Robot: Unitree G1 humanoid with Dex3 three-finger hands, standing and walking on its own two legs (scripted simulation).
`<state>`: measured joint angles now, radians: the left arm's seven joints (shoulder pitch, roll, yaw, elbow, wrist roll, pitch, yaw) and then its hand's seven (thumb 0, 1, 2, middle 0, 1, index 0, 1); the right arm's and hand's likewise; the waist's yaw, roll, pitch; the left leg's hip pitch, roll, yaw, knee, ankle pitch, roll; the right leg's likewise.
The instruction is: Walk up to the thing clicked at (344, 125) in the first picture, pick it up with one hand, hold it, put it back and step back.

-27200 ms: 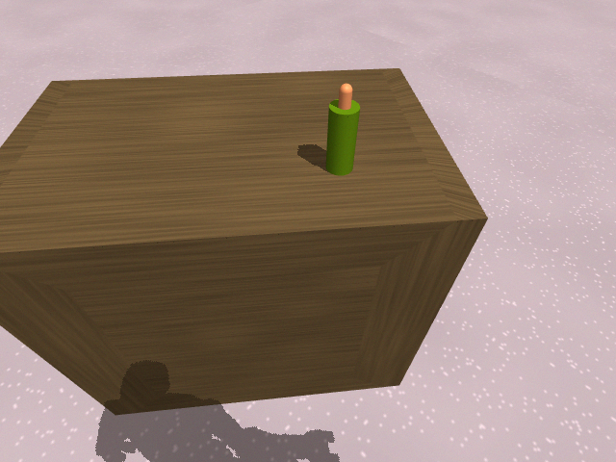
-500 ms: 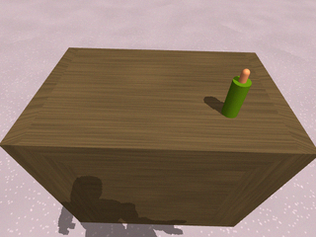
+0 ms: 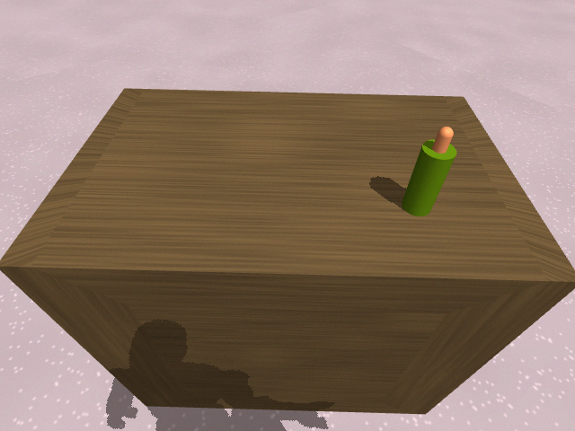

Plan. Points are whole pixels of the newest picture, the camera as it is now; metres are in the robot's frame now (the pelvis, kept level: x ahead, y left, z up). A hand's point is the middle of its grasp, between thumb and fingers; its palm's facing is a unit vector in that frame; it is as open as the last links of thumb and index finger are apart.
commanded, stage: stand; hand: right
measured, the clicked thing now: (430, 171) +0.50 -0.22 +0.10
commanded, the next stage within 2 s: none
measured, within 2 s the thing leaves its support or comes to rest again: neither
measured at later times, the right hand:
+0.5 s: hand out of the picture +0.06 -0.26 -0.16, palm faces -0.03 +0.94 -0.35, open 7.4 cm
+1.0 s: hand out of the picture +0.07 -0.25 -0.16, palm faces -0.03 +0.94 -0.34, open 7.4 cm
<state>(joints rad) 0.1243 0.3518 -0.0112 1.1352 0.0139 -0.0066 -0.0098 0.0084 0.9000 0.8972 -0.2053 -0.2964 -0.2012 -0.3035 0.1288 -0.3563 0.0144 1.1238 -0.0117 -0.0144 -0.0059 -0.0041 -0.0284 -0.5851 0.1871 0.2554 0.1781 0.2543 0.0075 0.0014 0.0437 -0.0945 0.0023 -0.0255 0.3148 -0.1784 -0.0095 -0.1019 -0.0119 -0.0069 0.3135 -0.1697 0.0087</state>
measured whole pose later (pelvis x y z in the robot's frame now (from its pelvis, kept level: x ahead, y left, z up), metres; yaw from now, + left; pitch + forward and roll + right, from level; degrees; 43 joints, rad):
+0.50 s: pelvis +0.00 +0.00 +0.00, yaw +0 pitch -2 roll +0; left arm 0.13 0.35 -0.01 1.13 0.01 -0.01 -0.01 0.01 0.90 0.90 -0.21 -0.30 -0.20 -0.30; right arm 0.14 -0.36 0.01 1.13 -0.01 -0.01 0.00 0.00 -0.89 -0.90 0.21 0.30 0.20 0.30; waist 0.00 0.00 0.05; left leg -0.10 0.00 -0.03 0.31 -0.17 -0.01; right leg -0.11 -0.01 -0.01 0.31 -0.16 0.01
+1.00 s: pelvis +0.00 +0.00 +0.00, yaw +0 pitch -2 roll +0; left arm 0.13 0.35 -0.01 1.12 0.01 -0.01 -0.01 0.01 0.90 0.90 -0.21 -0.30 -0.20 -0.30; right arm 0.13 -0.35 0.01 1.13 -0.01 -0.01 0.00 0.00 -0.90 -0.90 0.21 0.30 0.20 0.30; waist 0.01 0.01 0.05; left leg -0.10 0.00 -0.02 0.31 -0.18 -0.01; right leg -0.11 -0.01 0.00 0.31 -0.17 0.01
